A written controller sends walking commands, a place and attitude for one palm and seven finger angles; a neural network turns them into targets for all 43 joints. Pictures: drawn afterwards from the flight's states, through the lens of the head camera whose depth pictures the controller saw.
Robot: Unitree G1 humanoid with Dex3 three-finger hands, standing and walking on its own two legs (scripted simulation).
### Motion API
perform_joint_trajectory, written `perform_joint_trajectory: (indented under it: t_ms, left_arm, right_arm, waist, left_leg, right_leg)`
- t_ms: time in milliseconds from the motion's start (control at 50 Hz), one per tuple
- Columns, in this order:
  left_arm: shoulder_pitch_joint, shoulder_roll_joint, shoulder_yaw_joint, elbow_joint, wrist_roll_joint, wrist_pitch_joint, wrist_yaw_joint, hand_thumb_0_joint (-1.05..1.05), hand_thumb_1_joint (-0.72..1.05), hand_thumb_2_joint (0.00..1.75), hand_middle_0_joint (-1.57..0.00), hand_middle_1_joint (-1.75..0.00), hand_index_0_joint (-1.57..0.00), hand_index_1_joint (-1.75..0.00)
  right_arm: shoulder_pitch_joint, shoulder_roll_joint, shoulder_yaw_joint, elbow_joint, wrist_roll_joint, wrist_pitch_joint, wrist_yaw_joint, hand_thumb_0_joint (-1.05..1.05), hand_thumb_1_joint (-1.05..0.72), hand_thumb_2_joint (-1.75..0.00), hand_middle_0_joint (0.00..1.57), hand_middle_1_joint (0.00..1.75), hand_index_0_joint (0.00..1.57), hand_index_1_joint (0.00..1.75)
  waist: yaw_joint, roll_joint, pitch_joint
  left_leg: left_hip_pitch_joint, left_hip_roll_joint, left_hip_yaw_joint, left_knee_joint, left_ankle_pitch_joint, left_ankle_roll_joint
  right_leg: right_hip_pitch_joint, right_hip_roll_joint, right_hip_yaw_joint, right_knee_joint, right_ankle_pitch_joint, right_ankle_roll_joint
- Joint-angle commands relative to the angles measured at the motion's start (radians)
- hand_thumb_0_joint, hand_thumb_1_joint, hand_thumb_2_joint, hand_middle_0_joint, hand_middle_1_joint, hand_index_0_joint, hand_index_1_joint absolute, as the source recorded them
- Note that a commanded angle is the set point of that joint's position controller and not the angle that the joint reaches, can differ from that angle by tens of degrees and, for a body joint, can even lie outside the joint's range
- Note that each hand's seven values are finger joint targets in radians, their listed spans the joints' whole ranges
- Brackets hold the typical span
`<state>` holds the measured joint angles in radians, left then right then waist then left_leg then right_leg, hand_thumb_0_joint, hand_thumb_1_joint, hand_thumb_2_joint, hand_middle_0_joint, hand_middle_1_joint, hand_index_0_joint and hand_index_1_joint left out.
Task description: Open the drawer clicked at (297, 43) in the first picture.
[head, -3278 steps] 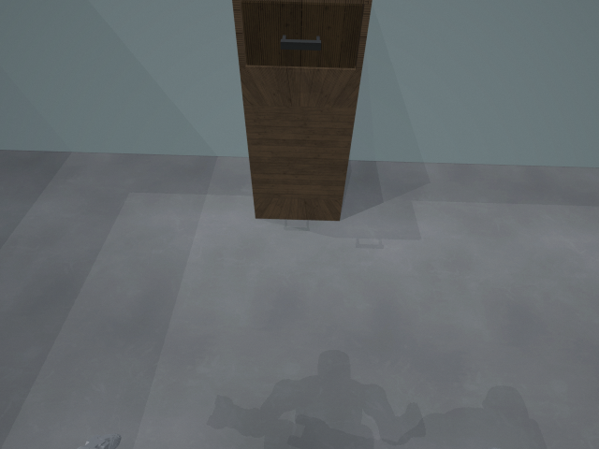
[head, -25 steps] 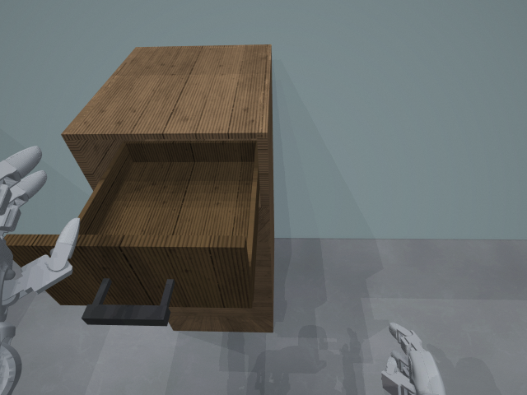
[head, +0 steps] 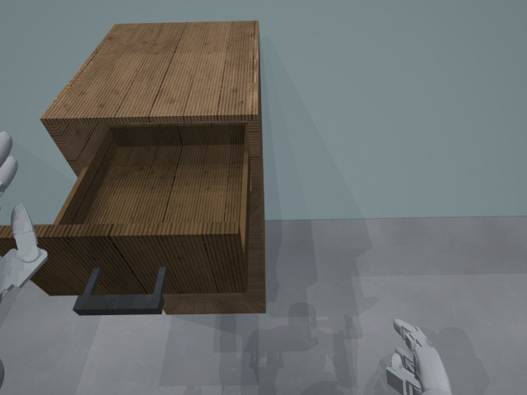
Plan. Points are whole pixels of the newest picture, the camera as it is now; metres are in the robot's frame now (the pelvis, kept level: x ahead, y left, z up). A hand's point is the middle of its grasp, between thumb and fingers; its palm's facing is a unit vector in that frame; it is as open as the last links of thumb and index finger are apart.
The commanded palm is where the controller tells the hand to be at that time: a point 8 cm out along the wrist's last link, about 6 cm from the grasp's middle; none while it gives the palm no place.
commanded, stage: step back with the hand held close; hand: left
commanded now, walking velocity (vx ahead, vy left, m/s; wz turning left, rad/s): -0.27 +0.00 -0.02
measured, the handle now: (124, 290) +0.25 +0.23 +0.04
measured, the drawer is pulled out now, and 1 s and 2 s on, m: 0.25 0.25 0.25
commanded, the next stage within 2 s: stop stepping back and stand still in 1.04 s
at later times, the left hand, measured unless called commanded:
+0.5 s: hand out of the picture +0.15 +0.25 +0.21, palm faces +0.42 -0.77 -0.48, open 7.4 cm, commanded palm +0.07 +0.30 +0.23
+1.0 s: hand out of the picture +0.04 +0.24 +0.21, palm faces +0.34 -0.79 -0.51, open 7.4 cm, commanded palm -0.04 +0.29 +0.23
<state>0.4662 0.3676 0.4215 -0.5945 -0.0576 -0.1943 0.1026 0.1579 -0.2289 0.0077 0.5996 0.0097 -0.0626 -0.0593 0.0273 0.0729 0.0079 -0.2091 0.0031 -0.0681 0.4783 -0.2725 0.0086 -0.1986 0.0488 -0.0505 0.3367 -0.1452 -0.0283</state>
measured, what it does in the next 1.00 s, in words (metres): walks backwards: left foot, then right foot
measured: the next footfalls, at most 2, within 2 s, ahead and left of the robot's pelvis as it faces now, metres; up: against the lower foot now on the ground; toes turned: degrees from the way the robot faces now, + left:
left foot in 0.62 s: -0.05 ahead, +0.14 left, +0.00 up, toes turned +0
right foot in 0.90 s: -0.15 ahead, -0.09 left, +0.00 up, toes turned -4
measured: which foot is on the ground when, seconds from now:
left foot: down 0.00-0.46, up 0.48-0.60, down 0.62-0.92, up 0.94-1.00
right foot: down 0.00-0.64, up 0.66-0.88, down 0.90-1.00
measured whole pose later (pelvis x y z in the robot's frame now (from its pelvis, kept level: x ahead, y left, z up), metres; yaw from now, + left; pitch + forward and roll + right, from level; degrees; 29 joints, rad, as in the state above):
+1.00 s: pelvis -0.18 +0.02 -0.01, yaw -3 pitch +4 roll -1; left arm 0.50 0.42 0.47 -0.68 -0.05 -0.22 0.11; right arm 0.09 -0.18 0.01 0.59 0.01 -0.08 -0.03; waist 0.00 0.02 0.03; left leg -0.55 0.00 -0.02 0.88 -0.40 -0.02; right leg -0.32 0.02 -0.04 0.51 -0.26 -0.02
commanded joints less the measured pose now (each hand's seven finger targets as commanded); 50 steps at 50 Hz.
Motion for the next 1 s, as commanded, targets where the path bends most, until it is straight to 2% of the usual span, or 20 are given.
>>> perform_joint_trajectory:
  t_ms: [0, 140, 240, 300, 360, 420, 460, 500, 560, 580, 600, 620, 660, 740, 840, 860, 900, 920, 940, 980]
  left_arm:
    - [0.04, 0.21, 0.138, -0.247, -0.008, -0.071, 0.032, 0.0, 0.9, 0.9, -0.2, -0.3, -0.2, -0.3]
    - [0.133, 0.257, 0.211, -0.345, -0.011, -0.073, 0.039, 0.0, 0.9, 0.9, -0.2, -0.3, -0.2, -0.3]
    - [0.121, 0.249, 0.225, -0.314, -0.006, -0.073, 0.037, 0.0, 0.9, 0.9, -0.2, -0.3, -0.2, -0.3]
    - [0.068, 0.232, 0.217, -0.281, 0.004, -0.079, 0.038, 0.0, 0.9, 0.9, -0.2, -0.3, -0.2, -0.3]
    - [0.032, 0.221, 0.2, -0.228, 0.007, -0.075, 0.041, 0.0, 0.9, 0.9, -0.2, -0.3, -0.2, -0.3]
    - [-0.012, 0.248, 0.192, -0.241, 0.003, -0.082, 0.043, 0.0, 0.9, 0.9, -0.2, -0.3, -0.2, -0.3]
    - [0.018, 0.23, 0.176, -0.28, 0.0, -0.084, 0.043, 0.0, 0.9, 0.9, -0.2, -0.3, -0.2, -0.3]
    - [0.065, 0.242, 0.205, -0.3, 0.003, -0.077, 0.048, 0.0, 0.9, 0.9, -0.2, -0.3, -0.2, -0.3]
    - [0.117, 0.238, 0.212, -0.344, -0.002, -0.078, 0.059, 0.0, 0.9, 0.9, -0.2, -0.3, -0.2, -0.3]
    - [0.1, 0.241, 0.208, -0.38, -0.004, -0.087, 0.062, 0.0, 0.9, 0.9, -0.2, -0.3, -0.2, -0.3]
    - [0.097, 0.253, 0.219, -0.407, 0.001, -0.101, 0.065, 0.0, 0.9, 0.9, -0.2, -0.3, -0.2, -0.3]
    - [0.079, 0.266, 0.226, -0.419, 0.001, -0.108, 0.063, 0.0, 0.9, 0.9, -0.2, -0.3, -0.2, -0.3]
    - [0.073, 0.262, 0.232, -0.422, -0.002, -0.123, 0.064, 0.0, 0.9, 0.9, -0.2, -0.3, -0.2, -0.3]
    - [0.069, 0.204, 0.189, -0.359, 0.005, -0.099, 0.064, 0.0, 0.9, 0.9, -0.2, -0.3, -0.2, -0.3]
    - [0.055, 0.202, 0.17, -0.266, -0.003, -0.068, 0.044, 0.0, 0.9, 0.9, -0.2, -0.3, -0.2, -0.3]
    - [0.043, 0.217, 0.177, -0.261, -0.002, -0.07, 0.04, 0.0, 0.9, 0.9, -0.2, -0.3, -0.2, -0.3]
    - [0.015, 0.283, 0.211, -0.235, -0.008, -0.077, 0.039, 0.0, 0.9, 0.9, -0.2, -0.3, -0.2, -0.3]
    - [0.041, 0.286, 0.225, -0.208, -0.005, -0.074, 0.043, 0.0, 0.9, 0.9, -0.2, -0.3, -0.2, -0.3]
    - [0.054, 0.246, 0.176, -0.256, -0.009, -0.072, 0.037, 0.0, 0.9, 0.9, -0.2, -0.3, -0.2, -0.3]
    - [0.1, 0.265, 0.223, -0.299, 0.001, -0.065, 0.044, 0.0, 0.9, 0.9, -0.2, -0.3, -0.2, -0.3]
  right_arm:
    - [-0.085, -0.098, -0.057, -0.165, 0.006, -0.029, -0.004, 0.0, -0.9, -0.9, 0.2, 0.3, 0.2, 0.3]
    - [-0.085, -0.111, -0.078, -0.213, 0.007, -0.018, -0.008, 0.0, -0.9, -0.9, 0.2, 0.3, 0.2, 0.3]
    - [-0.075, -0.118, -0.083, -0.215, -0.002, -0.031, -0.003, 0.0, -0.9, -0.9, 0.2, 0.3, 0.2, 0.3]
    - [-0.066, -0.121, -0.079, -0.207, -0.012, -0.048, 0.002, 0.0, -0.9, -0.9, 0.2, 0.3, 0.2, 0.3]
    - [-0.068, -0.12, -0.072, -0.203, -0.004, -0.052, 0.002, 0.0, -0.9, -0.9, 0.2, 0.3, 0.2, 0.3]
    - [-0.055, -0.109, -0.071, -0.182, -0.003, -0.04, 0.014, 0.0, -0.9, -0.9, 0.2, 0.3, 0.2, 0.3]
    - [-0.065, -0.095, -0.073, -0.186, 0.013, -0.038, 0.007, 0.0, -0.9, -0.9, 0.2, 0.3, 0.2, 0.3]
    - [-0.087, -0.078, -0.061, -0.21, 0.011, -0.037, -0.001, 0.0, -0.9, -0.9, 0.2, 0.3, 0.2, 0.3]
    - [-0.074, -0.073, -0.043, -0.207, 0.003, -0.032, -0.014, 0.0, -0.9, -0.9, 0.2, 0.3, 0.2, 0.3]
    - [-0.076, -0.094, -0.051, -0.202, -0.001, -0.04, -0.02, 0.0, -0.9, -0.9, 0.2, 0.3, 0.2, 0.3]
    - [-0.082, -0.108, -0.063, -0.207, -0.009, -0.052, -0.021, 0.0, -0.9, -0.9, 0.2, 0.3, 0.2, 0.3]
    - [-0.078, -0.096, -0.07, -0.197, -0.01, -0.065, -0.017, 0.0, -0.9, -0.9, 0.2, 0.3, 0.2, 0.3]
    - [-0.04, -0.087, -0.071, -0.184, -0.037, -0.091, -0.01, 0.0, -0.9, -0.9, 0.2, 0.3, 0.2, 0.3]
    - [-0.031, -0.092, -0.079, -0.142, -0.019, -0.122, 0.013, 0.0, -0.9, -0.9, 0.2, 0.3, 0.2, 0.3]
    - [-0.09, -0.108, -0.068, -0.15, -0.01, -0.099, 0.025, 0.0, -0.9, -0.9, 0.2, 0.3, 0.2, 0.3]
    - [-0.097, -0.106, -0.066, -0.158, -0.004, -0.091, 0.027, 0.0, -0.9, -0.9, 0.2, 0.3, 0.2, 0.3]
    - [-0.116, -0.071, -0.059, -0.173, 0.006, -0.074, 0.022, 0.0, -0.9, -0.9, 0.2, 0.3, 0.2, 0.3]
    - [-0.117, -0.068, -0.06, -0.159, -0.001, -0.066, 0.02, 0.0, -0.9, -0.9, 0.2, 0.3, 0.2, 0.3]
    - [-0.122, -0.056, -0.057, -0.157, 0.01, -0.06, 0.018, 0.0, -0.9, -0.9, 0.2, 0.3, 0.2, 0.3]
    - [-0.134, -0.036, -0.046, -0.197, 0.012, -0.047, 0.005, 0.0, -0.9, -0.9, 0.2, 0.3, 0.2, 0.3]
  waist:
    - [-0.022, -0.046, -0.19]
    - [-0.013, 0.012, -0.259]
    - [-0.011, 0.062, -0.182]
    - [-0.016, 0.083, -0.114]
    - [-0.026, -0.026, -0.072]
    - [-0.053, -0.196, -0.138]
    - [-0.033, -0.273, -0.207]
    - [-0.02, -0.226, -0.194]
    - [-0.043, -0.086, -0.18]
    - [-0.042, 0.018, -0.166]
    - [-0.023, 0.172, -0.185]
    - [-0.023, 0.193, -0.203]
    - [-0.034, 0.231, -0.219]
    - [-0.031, 0.12, -0.205]
    - [-0.03, 0.069, -0.151]
    - [-0.031, -0.01, -0.154]
    - [-0.022, -0.299, -0.128]
    - [-0.013, -0.271, -0.149]
    - [-0.023, -0.262, -0.215]
    - [-0.032, -0.255, -0.272]
  left_leg:
    - [0.033, 0.022, 0.009, 0.002, 0.206, 0.015]
    - [-0.065, 0.095, -0.06, -0.051, 0.552, 0.002]
    - [-0.176, 0.167, -0.107, -0.125, 0.502, 0.025]
    - [-0.312, 0.209, -0.128, -0.164, 0.297, 0.063]
    - [-0.351, 0.151, -0.098, -0.075, 0.139, 0.059]
    - [-0.151, 0.006, 0.011, 0.204, 0.071, -0.005]
    - [-0.145, -0.014, 0.007, 0.434, -0.132, -0.002]
    - [-0.152, 0.014, 0.006, 0.426, -0.16, 0.001]
    - [-0.092, 0.02, 0.046, 0.001, 0.035, -0.012]
    - [-0.086, 0.063, -0.005, -0.122, 0.214, -0.002]
    - [-0.12, 0.184, -0.13, -0.131, 0.386, 0.03]
    - [-0.09, 0.258, -0.15, -0.111, 0.536, 0.057]
    - [-0.013, 0.3, -0.171, -0.083, 0.818, 0.095]
    - [0.1, 0.257, -0.072, -0.018, 0.882, 0.085]
    - [-0.08, 0.242, -0.052, -0.023, 0.506, 0.06]
    - [-0.142, 0.194, -0.013, 0.025, 0.345, 0.034]
    - [-0.245, 0.004, 0.066, 0.368, -0.156, -0.037]
    - [-0.259, -0.007, 0.027, 0.546, -0.224, -0.038]
    - [-0.296, -0.011, 0.008, 0.62, -0.216, -0.042]
    - [-0.307, 0.008, 0.044, 0.598, -0.161, -0.056]
  right_leg:
    - [-0.009, -0.193, 0.121, -0.037, 0.097, -0.014]
    - [0.095, -0.099, 0.039, 0.192, 0.294, 0.023]
    - [0.046, -0.071, 0.031, 0.339, 0.025, 0.027]
    - [0.052, -0.069, 0.049, 0.399, -0.128, 0.029]
    - [0.046, -0.115, 0.105, 0.252, 0.014, 0.011]
    - [-0.11, -0.316, 0.292, 0.004, 0.231, -0.082]
    - [-0.114, -0.38, 0.278, -0.009, 0.24, -0.127]
    - [-0.141, -0.369, 0.23, 0.003, 0.179, -0.123]
    - [-0.092, -0.246, 0.109, 0.135, 0.228, -0.048]
    - [-0.084, -0.166, 0.071, 0.224, 0.179, -0.001]
    - [-0.072, -0.089, 0.021, 0.334, 0.066, 0.037]
    - [-0.121, -0.072, 0.022, 0.422, -0.109, 0.038]
    - [-0.238, -0.052, 0.048, 0.596, -0.306, 0.033]
    - [-0.236, -0.036, 0.023, 0.449, -0.254, 0.04]
    - [-0.029, -0.068, 0.02, 0.152, -0.044, 0.042]
    - [0.018, -0.112, 0.058, 0.094, 0.148, 0.033]
    - [-0.094, -0.381, 0.322, -0.053, 0.376, -0.09]
    - [-0.13, -0.442, 0.33, -0.059, 0.451, -0.134]
    - [-0.012, -0.416, 0.232, 0.005, 0.611, -0.115]
    - [0.061, -0.353, 0.145, 0.069, 0.697, -0.102]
